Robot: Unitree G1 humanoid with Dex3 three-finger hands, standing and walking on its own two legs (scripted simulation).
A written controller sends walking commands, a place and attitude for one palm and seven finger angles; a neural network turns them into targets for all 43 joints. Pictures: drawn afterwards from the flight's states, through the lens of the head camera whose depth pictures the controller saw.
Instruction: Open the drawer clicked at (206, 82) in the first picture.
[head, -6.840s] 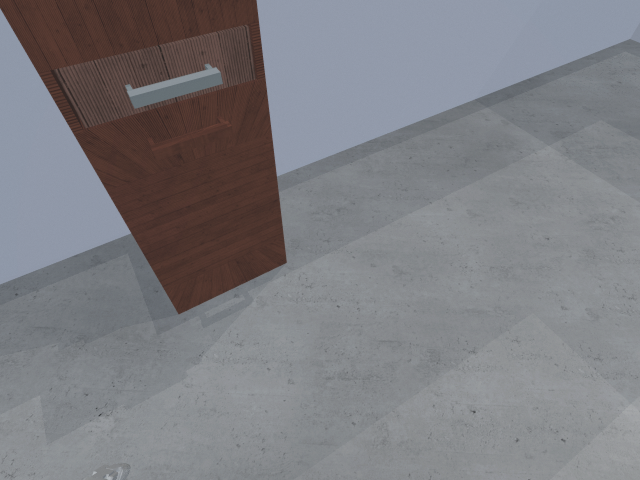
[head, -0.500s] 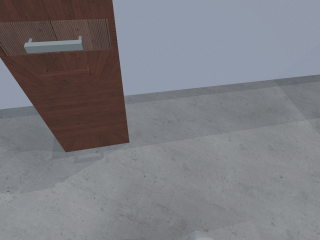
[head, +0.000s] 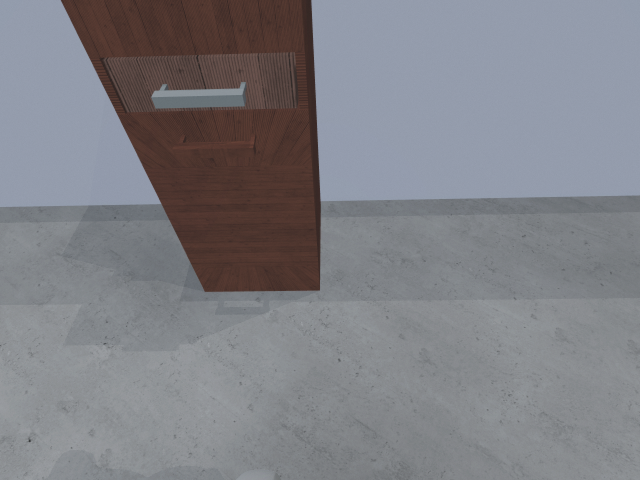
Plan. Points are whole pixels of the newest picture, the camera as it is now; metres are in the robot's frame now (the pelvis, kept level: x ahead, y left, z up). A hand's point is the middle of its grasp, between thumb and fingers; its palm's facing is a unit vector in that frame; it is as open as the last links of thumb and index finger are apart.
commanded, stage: take the last steps up to it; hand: left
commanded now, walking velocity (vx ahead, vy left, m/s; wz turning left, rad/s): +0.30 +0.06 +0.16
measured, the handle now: (201, 92) +0.81 +0.30 +0.06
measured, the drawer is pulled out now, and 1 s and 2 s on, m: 0.00 0.00 0.00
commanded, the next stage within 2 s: come to a stop and stand still in 0.92 s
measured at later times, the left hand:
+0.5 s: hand out of the picture +0.12 +0.23 -0.17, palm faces +0.07 -0.98 -0.18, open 7.4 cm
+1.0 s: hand (212, 415) +0.24 +0.20 -0.17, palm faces +0.17 -0.97 -0.16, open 7.3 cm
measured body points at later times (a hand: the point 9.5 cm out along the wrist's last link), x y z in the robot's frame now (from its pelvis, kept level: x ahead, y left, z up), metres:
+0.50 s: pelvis +0.09 +0.04 +0.00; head +0.10 +0.04 +0.45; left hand +0.12 +0.28 -0.16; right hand +0.03 -0.17 -0.16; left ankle -0.02 +0.14 -0.74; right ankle +0.19 -0.08 -0.70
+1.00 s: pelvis +0.25 +0.02 +0.00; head +0.26 +0.03 +0.45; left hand +0.23 +0.25 -0.16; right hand +0.33 -0.20 -0.15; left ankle +0.30 +0.15 -0.72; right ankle +0.24 -0.08 -0.74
